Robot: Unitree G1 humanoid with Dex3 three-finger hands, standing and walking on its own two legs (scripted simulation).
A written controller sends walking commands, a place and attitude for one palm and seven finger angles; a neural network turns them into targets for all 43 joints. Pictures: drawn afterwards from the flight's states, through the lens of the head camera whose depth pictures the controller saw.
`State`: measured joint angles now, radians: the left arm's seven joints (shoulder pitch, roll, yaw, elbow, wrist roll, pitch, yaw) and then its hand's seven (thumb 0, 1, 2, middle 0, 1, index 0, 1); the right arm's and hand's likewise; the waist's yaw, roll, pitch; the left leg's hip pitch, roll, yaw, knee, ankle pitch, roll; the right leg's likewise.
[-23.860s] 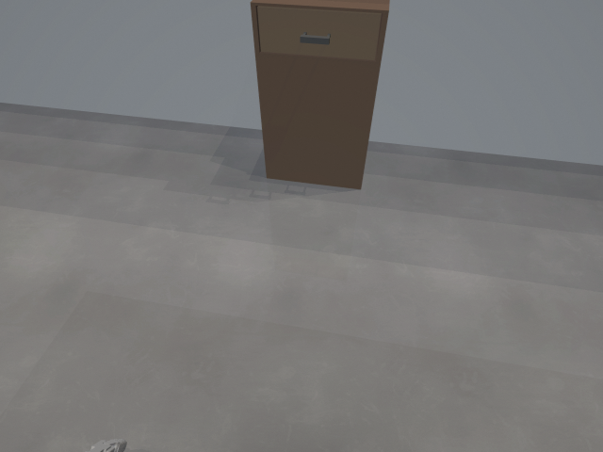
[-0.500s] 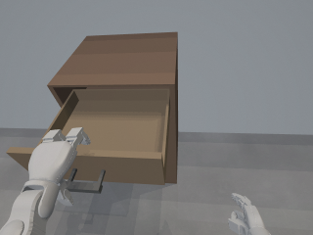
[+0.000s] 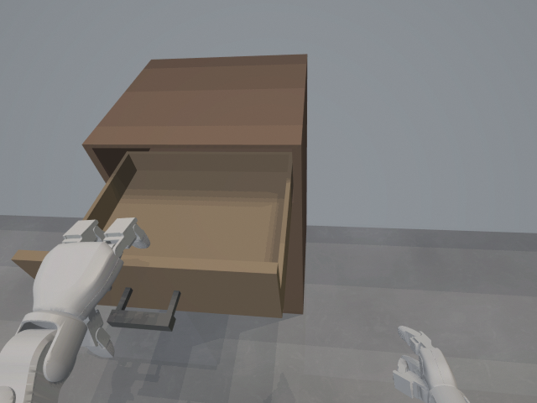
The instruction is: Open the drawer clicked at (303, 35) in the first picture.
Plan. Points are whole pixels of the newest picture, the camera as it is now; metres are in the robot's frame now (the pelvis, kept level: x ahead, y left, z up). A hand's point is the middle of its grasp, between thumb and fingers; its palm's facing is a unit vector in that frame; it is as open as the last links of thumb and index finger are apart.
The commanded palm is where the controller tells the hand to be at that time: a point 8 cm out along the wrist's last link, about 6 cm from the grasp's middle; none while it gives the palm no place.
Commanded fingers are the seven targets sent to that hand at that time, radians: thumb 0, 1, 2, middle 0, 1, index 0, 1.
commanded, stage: draw the hand back to the body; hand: left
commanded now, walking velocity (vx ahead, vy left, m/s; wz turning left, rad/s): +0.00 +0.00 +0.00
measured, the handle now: (146, 307) +0.25 +0.27 -0.04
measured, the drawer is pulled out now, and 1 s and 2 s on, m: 0.30 0.30 0.30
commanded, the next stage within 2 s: step back with the hand held close in 1.40 s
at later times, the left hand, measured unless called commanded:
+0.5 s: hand (103, 292) +0.20 +0.24 +0.12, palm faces +0.24 -0.66 -0.71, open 13.7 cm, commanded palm +0.16 +0.27 +0.17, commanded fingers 0.00 -0.29 0.39 -0.28 -1.07 -0.28 -1.07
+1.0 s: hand (98, 284) +0.19 +0.23 +0.16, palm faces +0.38 -0.83 -0.41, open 10.4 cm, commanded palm +0.14 +0.27 +0.17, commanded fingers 0.00 0.58 0.76 -0.22 -0.50 -0.22 -0.50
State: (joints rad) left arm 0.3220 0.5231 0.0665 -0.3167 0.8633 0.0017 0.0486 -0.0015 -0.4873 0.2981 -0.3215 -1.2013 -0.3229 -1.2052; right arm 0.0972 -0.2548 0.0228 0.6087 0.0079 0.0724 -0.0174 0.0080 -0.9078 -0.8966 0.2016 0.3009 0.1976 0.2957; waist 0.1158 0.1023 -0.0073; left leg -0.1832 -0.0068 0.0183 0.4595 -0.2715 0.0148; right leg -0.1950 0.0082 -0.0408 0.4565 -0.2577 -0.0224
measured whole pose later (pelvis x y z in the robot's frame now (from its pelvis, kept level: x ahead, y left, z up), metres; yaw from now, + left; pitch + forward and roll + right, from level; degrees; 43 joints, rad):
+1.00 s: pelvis +0.01 +0.00 +0.00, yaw +0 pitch -2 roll +0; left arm 0.56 0.32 0.28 -0.47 -0.06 -0.14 0.11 0.00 0.25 0.62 -0.26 -0.72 -0.26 -0.72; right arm 0.19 -0.23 0.00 0.63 0.01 -0.14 -0.07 0.01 -0.91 -0.90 0.20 0.30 0.20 0.30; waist 0.05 0.07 0.01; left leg -0.11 0.00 0.01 0.43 -0.28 0.01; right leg -0.12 0.02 -0.05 0.42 -0.26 -0.03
